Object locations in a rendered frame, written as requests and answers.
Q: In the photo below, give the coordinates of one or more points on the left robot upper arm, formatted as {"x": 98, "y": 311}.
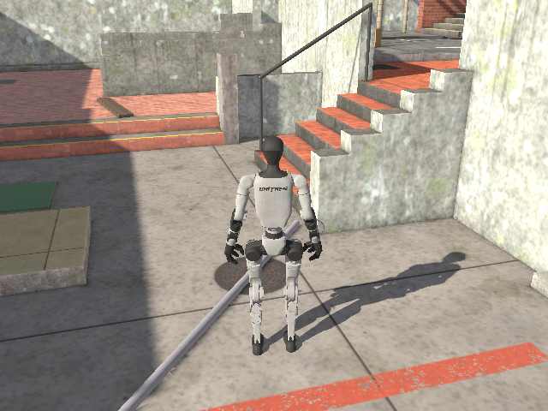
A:
{"x": 245, "y": 183}

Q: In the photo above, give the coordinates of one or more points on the right robot forearm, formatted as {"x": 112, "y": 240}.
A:
{"x": 312, "y": 229}

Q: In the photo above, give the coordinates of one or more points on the robot right hand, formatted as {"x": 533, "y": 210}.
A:
{"x": 314, "y": 247}

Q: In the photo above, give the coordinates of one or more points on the left robot forearm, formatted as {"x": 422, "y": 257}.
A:
{"x": 234, "y": 230}

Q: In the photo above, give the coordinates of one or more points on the humanoid robot torso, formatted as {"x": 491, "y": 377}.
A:
{"x": 273, "y": 204}

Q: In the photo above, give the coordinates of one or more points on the right robot upper arm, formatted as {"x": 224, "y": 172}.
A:
{"x": 304, "y": 195}

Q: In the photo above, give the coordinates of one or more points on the robot left thigh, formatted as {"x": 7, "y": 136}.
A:
{"x": 254, "y": 257}

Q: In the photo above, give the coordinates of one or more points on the robot left hand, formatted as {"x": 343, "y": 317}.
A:
{"x": 230, "y": 250}

